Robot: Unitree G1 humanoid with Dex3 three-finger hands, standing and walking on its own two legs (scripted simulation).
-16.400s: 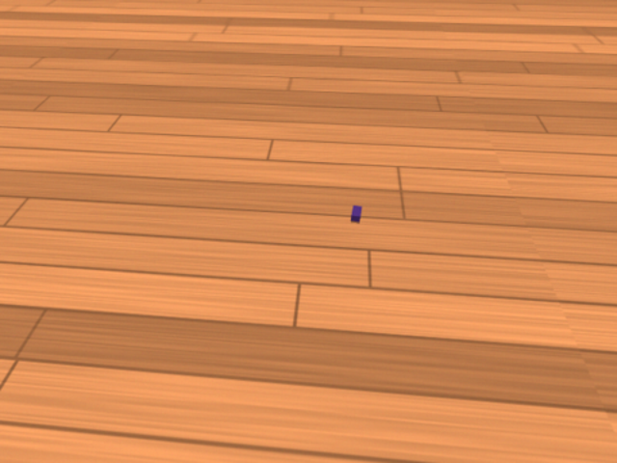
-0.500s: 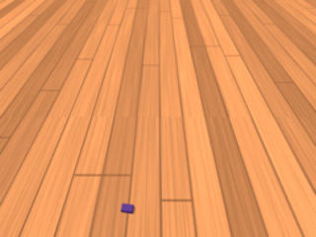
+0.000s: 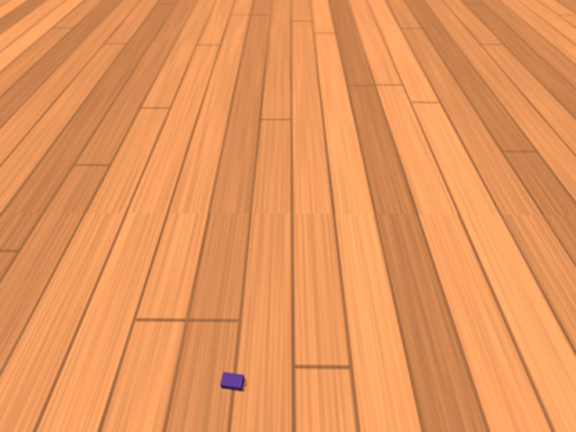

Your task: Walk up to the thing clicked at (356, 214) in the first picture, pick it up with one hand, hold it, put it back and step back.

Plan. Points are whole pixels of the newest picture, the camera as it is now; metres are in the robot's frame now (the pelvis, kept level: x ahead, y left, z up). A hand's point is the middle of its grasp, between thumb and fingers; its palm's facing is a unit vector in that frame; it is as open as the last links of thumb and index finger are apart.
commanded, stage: rise first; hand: left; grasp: from above
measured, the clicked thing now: (232, 381) +0.44 +0.20 -0.77
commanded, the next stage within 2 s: none
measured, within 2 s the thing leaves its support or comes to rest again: neither
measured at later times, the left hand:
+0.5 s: hand out of the picture +0.13 +0.25 -0.20, palm faces -0.09 -0.92 -0.39, open 11.6 cm
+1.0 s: hand out of the picture +0.12 +0.26 -0.26, palm faces -0.25 -0.83 -0.50, open 12.4 cm
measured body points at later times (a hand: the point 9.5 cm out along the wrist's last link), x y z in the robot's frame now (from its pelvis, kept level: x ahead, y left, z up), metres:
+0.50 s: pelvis -0.01 +0.01 -0.05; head +0.05 +0.01 +0.40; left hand +0.14 +0.30 -0.17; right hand +0.10 -0.26 -0.16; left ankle -0.01 +0.13 -0.75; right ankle -0.02 -0.12 -0.75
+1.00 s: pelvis -0.03 +0.01 -0.13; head +0.09 +0.02 +0.31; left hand +0.13 +0.30 -0.23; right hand +0.16 -0.24 -0.21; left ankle -0.01 +0.13 -0.75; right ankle -0.02 -0.12 -0.75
